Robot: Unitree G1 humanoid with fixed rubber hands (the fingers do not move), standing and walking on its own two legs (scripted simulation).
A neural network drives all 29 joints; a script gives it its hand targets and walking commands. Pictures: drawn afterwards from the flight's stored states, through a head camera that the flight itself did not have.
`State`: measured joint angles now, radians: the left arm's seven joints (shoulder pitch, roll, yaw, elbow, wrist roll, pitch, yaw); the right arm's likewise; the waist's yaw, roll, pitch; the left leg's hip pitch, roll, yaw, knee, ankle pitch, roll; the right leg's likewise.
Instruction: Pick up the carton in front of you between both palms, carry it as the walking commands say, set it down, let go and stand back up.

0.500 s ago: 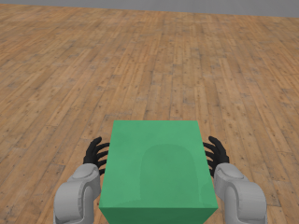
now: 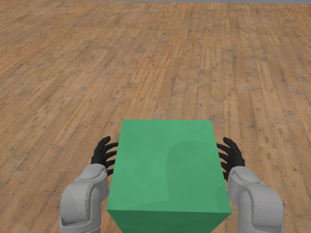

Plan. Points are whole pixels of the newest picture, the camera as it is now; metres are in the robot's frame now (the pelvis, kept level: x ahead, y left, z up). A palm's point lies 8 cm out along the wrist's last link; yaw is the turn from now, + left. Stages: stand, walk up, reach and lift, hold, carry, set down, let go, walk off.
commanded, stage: carry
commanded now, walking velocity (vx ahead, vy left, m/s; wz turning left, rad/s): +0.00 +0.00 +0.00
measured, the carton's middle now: (165, 181) +0.25 +0.00 +0.01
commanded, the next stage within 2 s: none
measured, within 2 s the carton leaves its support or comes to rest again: neither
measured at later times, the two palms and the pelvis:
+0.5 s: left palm (108, 127) +0.37 +0.15 +0.09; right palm (221, 128) +0.36 -0.15 +0.09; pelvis +0.12 +0.01 +0.01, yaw -1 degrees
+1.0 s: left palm (113, 138) +0.37 +0.15 +0.04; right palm (218, 139) +0.36 -0.15 +0.04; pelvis +0.08 +0.01 +0.00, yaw -1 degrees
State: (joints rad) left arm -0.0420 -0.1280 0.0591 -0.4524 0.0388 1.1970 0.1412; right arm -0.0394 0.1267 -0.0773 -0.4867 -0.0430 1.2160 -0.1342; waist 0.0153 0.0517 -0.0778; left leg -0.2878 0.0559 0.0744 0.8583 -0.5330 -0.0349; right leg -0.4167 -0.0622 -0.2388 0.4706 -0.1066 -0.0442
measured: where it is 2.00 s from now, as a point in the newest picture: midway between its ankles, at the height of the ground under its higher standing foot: outside the picture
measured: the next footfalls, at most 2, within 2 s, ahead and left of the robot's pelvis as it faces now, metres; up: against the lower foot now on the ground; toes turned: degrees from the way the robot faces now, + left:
left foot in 0.08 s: +0.07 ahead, +0.12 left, +0.00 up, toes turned +1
